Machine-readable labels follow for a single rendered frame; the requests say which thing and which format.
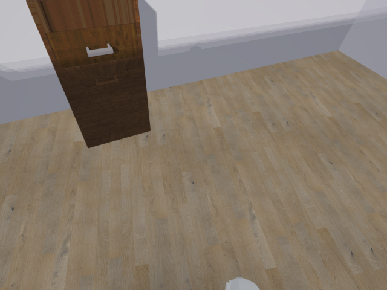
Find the handle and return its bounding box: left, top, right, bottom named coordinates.
left=96, top=79, right=120, bottom=89
left=86, top=44, right=114, bottom=57

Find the right robot thigh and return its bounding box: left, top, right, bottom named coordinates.
left=225, top=278, right=260, bottom=290

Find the drawer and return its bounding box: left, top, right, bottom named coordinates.
left=47, top=23, right=139, bottom=69

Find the cabinet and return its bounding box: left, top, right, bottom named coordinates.
left=26, top=0, right=151, bottom=148

